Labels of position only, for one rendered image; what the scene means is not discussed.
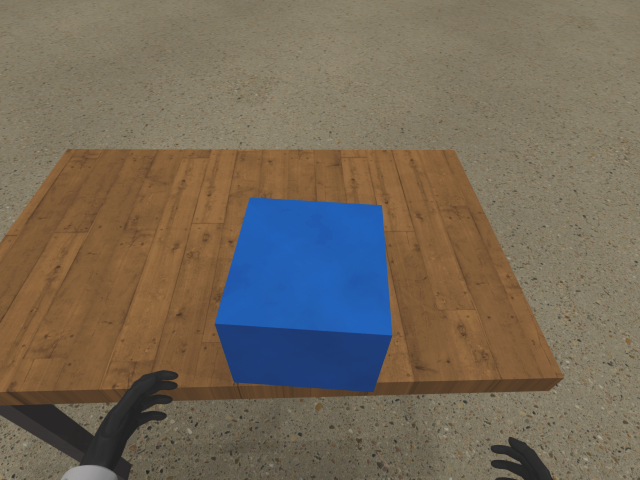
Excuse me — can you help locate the table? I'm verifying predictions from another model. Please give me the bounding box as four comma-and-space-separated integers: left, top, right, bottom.
0, 149, 564, 480

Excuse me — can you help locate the right robot hand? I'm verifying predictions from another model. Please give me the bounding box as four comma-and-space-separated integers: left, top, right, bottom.
491, 437, 554, 480

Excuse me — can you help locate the left robot hand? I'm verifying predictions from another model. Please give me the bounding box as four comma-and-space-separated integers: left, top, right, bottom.
79, 370, 178, 471

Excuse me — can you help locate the carton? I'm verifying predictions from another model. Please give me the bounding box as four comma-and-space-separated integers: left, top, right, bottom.
215, 197, 392, 392

